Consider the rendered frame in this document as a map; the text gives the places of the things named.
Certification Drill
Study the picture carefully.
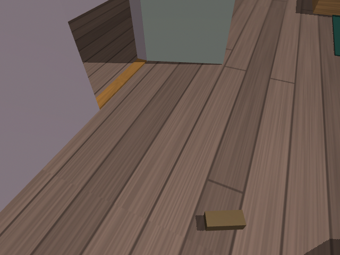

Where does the carton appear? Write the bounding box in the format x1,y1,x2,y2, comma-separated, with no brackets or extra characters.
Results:
203,210,246,231

